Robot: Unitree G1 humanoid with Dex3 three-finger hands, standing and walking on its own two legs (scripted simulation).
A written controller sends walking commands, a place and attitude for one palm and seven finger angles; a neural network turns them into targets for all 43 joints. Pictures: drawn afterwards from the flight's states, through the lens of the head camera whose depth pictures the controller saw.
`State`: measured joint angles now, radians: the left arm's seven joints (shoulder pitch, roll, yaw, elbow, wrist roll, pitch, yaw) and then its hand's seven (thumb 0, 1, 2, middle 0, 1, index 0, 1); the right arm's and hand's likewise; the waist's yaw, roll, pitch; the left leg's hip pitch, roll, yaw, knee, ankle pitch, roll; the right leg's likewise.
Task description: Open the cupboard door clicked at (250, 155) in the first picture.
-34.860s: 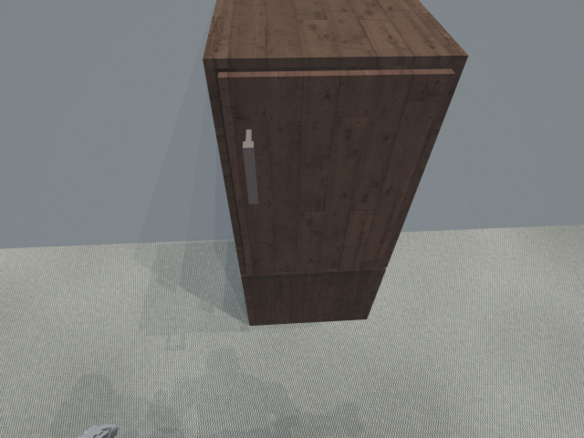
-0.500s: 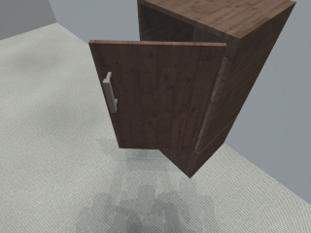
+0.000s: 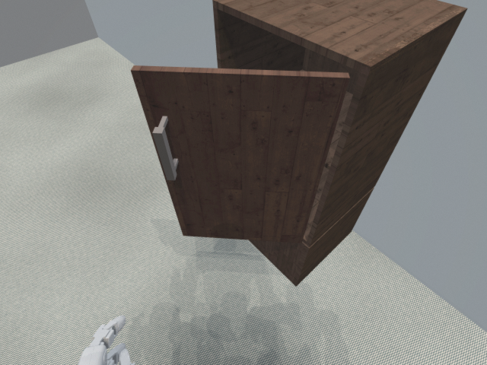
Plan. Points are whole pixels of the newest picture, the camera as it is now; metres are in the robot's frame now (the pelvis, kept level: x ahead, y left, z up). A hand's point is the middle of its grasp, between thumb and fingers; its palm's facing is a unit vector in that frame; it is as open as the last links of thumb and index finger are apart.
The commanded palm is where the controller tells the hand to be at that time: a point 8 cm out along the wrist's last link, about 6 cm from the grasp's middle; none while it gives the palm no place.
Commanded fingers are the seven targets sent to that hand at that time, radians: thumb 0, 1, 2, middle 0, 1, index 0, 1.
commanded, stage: raise the hand with hooked fingers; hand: left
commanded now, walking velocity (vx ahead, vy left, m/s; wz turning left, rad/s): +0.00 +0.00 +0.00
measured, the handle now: (168, 149) +0.53 +0.19 +0.03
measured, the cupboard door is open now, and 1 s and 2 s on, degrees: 44 44 44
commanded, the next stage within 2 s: move the hooked fingers beside the handle in 1.98 s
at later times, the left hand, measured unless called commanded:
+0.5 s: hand (119, 340) +0.17 +0.20 -0.03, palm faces -0.03 -1.00 -0.05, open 9.7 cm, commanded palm +0.14 +0.26 -0.02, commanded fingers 0.00 0.15 0.58 -0.25 -0.78 -0.25 -0.78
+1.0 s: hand (86, 305) +0.20 +0.25 +0.01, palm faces -0.01 -1.00 -0.05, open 12.7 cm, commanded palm +0.18 +0.31 +0.02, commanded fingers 0.00 -0.43 0.33 -0.29 -1.15 -0.29 -1.15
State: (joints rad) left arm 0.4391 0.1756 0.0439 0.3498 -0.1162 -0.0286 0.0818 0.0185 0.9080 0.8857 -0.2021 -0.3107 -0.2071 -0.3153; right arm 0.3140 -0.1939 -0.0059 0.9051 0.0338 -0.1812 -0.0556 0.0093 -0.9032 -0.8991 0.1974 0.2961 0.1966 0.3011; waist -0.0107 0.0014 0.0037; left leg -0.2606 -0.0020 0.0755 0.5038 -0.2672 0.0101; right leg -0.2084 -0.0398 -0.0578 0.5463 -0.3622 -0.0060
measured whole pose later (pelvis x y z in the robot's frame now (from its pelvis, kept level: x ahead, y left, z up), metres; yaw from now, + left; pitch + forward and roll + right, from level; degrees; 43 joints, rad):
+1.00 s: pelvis -0.05 +0.02 -0.05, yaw +0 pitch +10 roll -2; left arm 0.19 0.33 0.31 0.18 -0.34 -0.33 -0.40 0.00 -0.20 0.42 -0.28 -1.01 -0.28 -1.01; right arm 0.28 -0.28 0.01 0.58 0.05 -0.25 -0.07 0.01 -0.90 -0.90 0.20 0.30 0.20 0.30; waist -0.02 0.02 -0.09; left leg -0.72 0.03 0.03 0.94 -0.39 0.04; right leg -0.61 -0.02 -0.09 0.90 -0.45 0.01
